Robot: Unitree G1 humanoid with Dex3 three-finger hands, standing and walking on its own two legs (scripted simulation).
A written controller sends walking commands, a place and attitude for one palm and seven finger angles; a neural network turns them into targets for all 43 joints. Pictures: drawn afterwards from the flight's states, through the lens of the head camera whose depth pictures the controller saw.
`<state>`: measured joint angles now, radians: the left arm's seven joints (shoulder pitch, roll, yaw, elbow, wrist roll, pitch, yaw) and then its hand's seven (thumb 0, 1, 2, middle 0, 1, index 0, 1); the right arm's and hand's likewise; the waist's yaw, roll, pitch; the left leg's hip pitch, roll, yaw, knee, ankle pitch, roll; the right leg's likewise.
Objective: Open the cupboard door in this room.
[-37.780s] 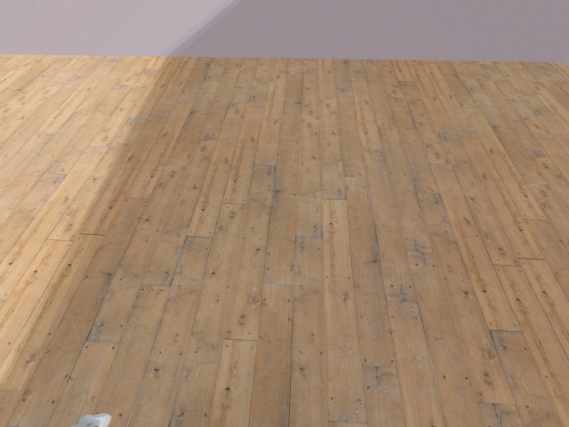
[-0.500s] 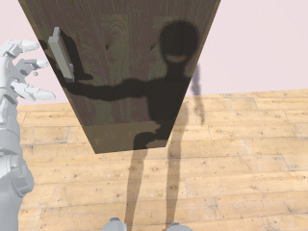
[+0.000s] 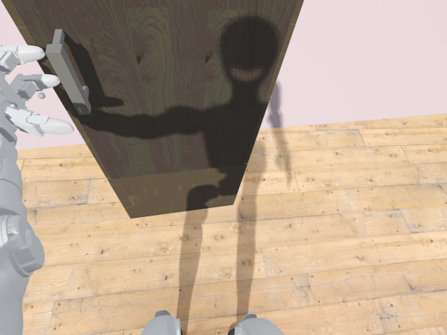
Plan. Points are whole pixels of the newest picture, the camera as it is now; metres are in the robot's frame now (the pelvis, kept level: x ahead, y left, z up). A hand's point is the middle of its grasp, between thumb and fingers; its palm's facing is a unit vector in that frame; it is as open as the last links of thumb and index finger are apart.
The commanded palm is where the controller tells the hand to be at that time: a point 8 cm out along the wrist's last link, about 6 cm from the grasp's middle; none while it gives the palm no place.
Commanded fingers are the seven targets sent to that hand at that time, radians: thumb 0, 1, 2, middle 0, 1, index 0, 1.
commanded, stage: slide the fingers in behind the handle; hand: left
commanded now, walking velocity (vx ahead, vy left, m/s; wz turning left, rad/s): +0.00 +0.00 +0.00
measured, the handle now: (72, 75) +0.54 +0.23 +0.11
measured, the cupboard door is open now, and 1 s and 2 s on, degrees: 0 0 1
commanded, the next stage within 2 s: close the thumb around the handle in 1.36 s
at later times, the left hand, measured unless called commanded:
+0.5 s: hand (67, 97) +0.49 +0.23 +0.11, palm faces +0.10 -0.99 +0.01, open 14.0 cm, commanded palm +0.46 +0.27 +0.11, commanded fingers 0.00 -0.50 0.30 -0.30 -1.20 -0.30 -1.20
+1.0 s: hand (88, 94) +0.49 +0.20 +0.11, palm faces +0.12 -0.99 +0.01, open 14.0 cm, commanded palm +0.46 +0.24 +0.11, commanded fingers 0.00 -0.50 0.30 -0.30 -1.20 -0.30 -1.20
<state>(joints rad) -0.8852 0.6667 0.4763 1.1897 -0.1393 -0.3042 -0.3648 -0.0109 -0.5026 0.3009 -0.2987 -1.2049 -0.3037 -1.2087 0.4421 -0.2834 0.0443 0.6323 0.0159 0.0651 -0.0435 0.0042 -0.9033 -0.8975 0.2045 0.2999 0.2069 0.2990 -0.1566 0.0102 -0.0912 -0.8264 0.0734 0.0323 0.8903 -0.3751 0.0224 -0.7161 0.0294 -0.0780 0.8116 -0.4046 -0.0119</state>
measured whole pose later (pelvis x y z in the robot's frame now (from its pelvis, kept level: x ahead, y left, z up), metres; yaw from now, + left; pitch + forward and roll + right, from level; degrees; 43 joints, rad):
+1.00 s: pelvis +0.00 -0.01 +0.00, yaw +1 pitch +16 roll -2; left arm -0.88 0.48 0.38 1.15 -0.11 -0.32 -0.16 -0.01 -0.50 0.30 -0.29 -1.21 -0.30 -1.21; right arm 0.41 -0.26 0.03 0.65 0.01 0.04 -0.01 0.00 -0.90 -0.90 0.20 0.30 0.21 0.30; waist -0.14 0.02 -0.10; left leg -0.78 0.07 0.03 0.87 -0.37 0.01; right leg -0.68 0.03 -0.08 0.82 -0.42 -0.03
